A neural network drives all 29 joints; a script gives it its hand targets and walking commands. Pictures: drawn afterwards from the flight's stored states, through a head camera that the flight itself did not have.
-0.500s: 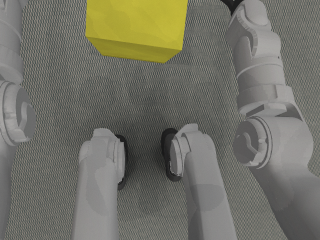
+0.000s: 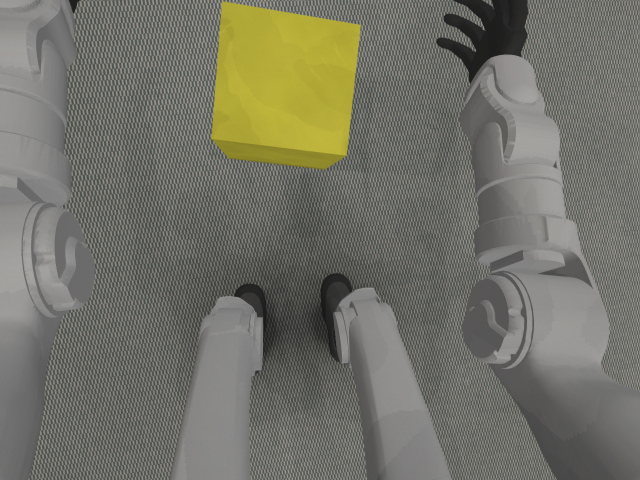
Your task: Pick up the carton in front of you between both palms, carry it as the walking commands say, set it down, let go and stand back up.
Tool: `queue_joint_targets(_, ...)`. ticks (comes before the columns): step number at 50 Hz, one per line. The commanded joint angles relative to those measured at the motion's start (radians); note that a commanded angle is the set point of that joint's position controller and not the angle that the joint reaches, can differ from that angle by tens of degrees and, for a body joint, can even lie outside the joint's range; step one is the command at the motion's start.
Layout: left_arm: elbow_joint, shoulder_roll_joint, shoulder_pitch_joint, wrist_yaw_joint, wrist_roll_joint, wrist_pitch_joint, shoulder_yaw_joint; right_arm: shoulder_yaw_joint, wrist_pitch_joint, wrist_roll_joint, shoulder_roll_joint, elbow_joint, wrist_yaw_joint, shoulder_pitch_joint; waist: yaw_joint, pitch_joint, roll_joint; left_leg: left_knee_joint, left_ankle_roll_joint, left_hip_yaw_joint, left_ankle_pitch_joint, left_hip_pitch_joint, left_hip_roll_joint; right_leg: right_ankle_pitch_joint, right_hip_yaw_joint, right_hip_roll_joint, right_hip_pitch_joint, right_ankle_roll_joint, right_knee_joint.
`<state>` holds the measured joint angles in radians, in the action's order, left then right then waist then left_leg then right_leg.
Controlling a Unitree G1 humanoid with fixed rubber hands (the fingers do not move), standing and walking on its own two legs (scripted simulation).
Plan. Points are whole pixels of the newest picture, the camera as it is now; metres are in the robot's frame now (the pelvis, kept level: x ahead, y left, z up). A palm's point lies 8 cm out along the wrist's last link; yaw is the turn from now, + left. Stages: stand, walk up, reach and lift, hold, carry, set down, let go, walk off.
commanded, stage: set down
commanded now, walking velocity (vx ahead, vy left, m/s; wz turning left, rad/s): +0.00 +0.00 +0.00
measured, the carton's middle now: (283, 102) +0.58 +0.00 -0.47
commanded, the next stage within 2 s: let go in 0.08 s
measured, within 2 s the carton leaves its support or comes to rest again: neither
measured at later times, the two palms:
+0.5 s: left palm out of the picture +0.46 +0.22 +0.00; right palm (600, 136) +0.44 -0.21 +0.00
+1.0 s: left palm out of the picture +0.29 +0.22 +0.10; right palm out of the picture +0.27 -0.24 +0.11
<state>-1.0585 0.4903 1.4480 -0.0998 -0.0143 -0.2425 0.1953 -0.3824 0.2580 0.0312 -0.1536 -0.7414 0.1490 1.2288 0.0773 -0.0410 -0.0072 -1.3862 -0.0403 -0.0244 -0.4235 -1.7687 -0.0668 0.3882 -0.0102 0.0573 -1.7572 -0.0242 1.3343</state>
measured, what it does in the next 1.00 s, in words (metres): rises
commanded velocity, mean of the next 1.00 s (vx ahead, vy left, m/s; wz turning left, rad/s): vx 0.00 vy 0.00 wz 0.00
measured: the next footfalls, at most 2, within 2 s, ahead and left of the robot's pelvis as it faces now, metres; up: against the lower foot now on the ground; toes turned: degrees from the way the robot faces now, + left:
none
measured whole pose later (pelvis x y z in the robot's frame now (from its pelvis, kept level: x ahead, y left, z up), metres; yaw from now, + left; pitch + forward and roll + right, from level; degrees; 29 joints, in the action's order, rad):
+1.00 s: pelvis +0.10 -0.02 +0.18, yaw +2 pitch +8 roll +0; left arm -0.52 0.21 -0.09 -0.04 -0.01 -0.01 0.09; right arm -0.04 0.02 0.03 -0.20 -0.44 -0.06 -0.18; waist 0.04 -0.02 0.02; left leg -0.50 -0.02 -0.05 -0.28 -0.36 -0.04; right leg 0.25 -0.05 0.05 -0.37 0.02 0.49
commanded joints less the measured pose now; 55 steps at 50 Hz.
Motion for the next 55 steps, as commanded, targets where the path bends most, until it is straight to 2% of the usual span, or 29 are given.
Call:
queue_joint_targets(1, 0.105, 0.116, 0.269, -0.008, -0.021, 0.030, 0.033, -0.011, -0.027, -0.020, -0.096, 0.121, -0.009, 0.197, 0.013, 1.106, -0.123, 0.181, 0.045, -0.026, 0.464, 0.825, 0.004, -0.317, 0.068, 0.025, 0.481, -0.027, -0.152)
queue_joint_targets(5, 0.080, 0.087, 0.223, -0.014, -0.056, 0.045, 0.064, -0.026, -0.040, -0.052, -0.068, 0.110, -0.024, 0.153, 0.007, 1.045, -0.111, 0.270, 0.046, -0.030, 0.466, 0.845, 0.009, -0.328, 0.061, 0.017, 0.540, -0.031, -0.238)
queue_joint_targets(8, 0.096, 0.057, 0.145, -0.002, -0.096, 0.054, 0.094, -0.027, -0.052, -0.084, -0.061, 0.121, -0.044, 0.082, -0.006, 1.071, -0.106, 0.329, 0.050, -0.035, 0.529, 0.923, 0.010, -0.368, 0.057, 0.015, 0.606, -0.031, -0.293)
queue_joint_targets(12, 0.180, -0.011, -0.027, 0.044, -0.134, 0.065, 0.125, -0.001, -0.075, -0.127, -0.075, 0.155, -0.086, -0.079, -0.016, 1.138, -0.109, 0.384, 0.057, -0.052, 0.682, 1.108, 0.013, -0.433, 0.052, 0.016, 0.670, -0.020, -0.356)
queue_joint_targets(16, 0.315, -0.094, -0.243, 0.092, -0.123, 0.090, 0.117, 0.059, -0.110, -0.153, -0.105, 0.198, -0.132, -0.270, -0.011, 1.137, -0.088, 0.440, 0.065, -0.061, 0.769, 1.205, 0.021, -0.487, 0.038, 0.013, 0.757, -0.006, -0.417)
queue_joint_targets(19, 0.404, -0.126, -0.372, 0.106, -0.100, 0.116, 0.102, 0.103, -0.135, -0.143, -0.115, 0.231, -0.155, -0.382, -0.006, 1.080, -0.063, 0.496, 0.068, -0.051, 0.731, 1.173, 0.020, -0.520, 0.020, 0.004, 0.876, 0.002, -0.460)
queue_joint_targets(22, 0.456, -0.135, -0.501, 0.102, -0.080, 0.141, 0.083, 0.145, -0.155, -0.113, -0.105, 0.244, -0.172, -0.502, -0.012, 1.002, -0.045, 0.553, 0.065, -0.032, 0.634, 1.107, 0.016, -0.546, -0.001, -0.012, 1.011, 0.006, -0.500)
queue_joint_targets(26, 0.469, -0.144, -0.688, 0.089, -0.067, 0.169, 0.060, 0.181, -0.181, -0.076, -0.089, 0.238, -0.191, -0.669, -0.026, 0.883, -0.037, 0.624, 0.059, -0.017, 0.517, 1.069, 0.015, -0.546, -0.027, -0.029, 1.141, 0.005, -0.554)
queue_joint_targets(31, 0.469, -0.162, -0.919, 0.076, -0.048, 0.204, 0.028, 0.226, -0.218, -0.044, -0.089, 0.246, -0.200, -0.859, -0.034, 0.756, -0.014, 0.693, 0.053, -0.015, 0.445, 1.095, 0.020, -0.554, -0.052, -0.043, 1.276, 0.001, -0.616)
queue_joint_targets(36, 0.503, -0.173, -1.118, 0.071, -0.029, 0.234, -0.003, 0.265, -0.247, -0.026, -0.094, 0.285, -0.198, -1.040, -0.033, 0.623, 0.010, 0.758, 0.047, -0.015, 0.395, 1.182, 0.025, -0.537, -0.059, -0.047, 1.383, -0.003, -0.683)
queue_joint_targets(44, 0.593, -0.180, -1.403, 0.068, 0.000, 0.263, -0.058, 0.310, -0.265, -0.003, -0.125, 0.377, -0.202, -1.304, -0.039, 0.380, 0.019, 0.886, 0.040, -0.020, 0.371, 1.431, 0.039, -0.463, -0.044, -0.043, 1.520, -0.004, -0.821)
queue_joint_targets(50, 0.656, -0.194, -1.554, 0.062, 0.003, 0.241, -0.102, 0.328, -0.247, 0.003, -0.139, 0.399, -0.217, -1.399, -0.064, 0.205, -0.031, 0.966, 0.048, -0.019, 0.397, 1.580, 0.046, -0.398, -0.032, -0.035, 1.577, 0.010, -0.905)
queue_joint_targets(55, 0.696, -0.192, -1.610, 0.049, 0.012, 0.196, -0.125, 0.322, -0.209, -0.011, -0.156, 0.402, -0.223, -1.422, -0.075, 0.084, -0.028, 1.004, 0.050, -0.020, 0.376, 1.625, 0.051, -0.336, -0.025, -0.028, 1.615, 0.023, -0.939)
